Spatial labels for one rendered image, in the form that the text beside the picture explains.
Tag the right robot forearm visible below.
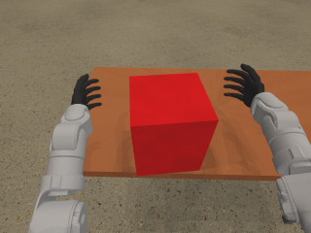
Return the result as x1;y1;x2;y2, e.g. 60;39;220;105
250;92;311;176

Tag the robot right upper arm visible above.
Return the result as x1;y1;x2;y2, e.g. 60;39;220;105
276;172;311;233

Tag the robot left upper arm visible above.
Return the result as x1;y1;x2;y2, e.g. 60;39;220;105
29;200;87;233

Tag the left robot forearm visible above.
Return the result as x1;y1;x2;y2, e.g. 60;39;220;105
28;104;93;233

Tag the carton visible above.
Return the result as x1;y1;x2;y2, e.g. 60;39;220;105
129;73;219;177

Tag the left robot hand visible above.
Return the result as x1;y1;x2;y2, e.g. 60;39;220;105
71;74;102;110

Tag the table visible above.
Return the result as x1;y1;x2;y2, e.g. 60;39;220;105
83;67;311;224

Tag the right robot hand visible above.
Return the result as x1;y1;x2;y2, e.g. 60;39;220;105
224;63;265;108

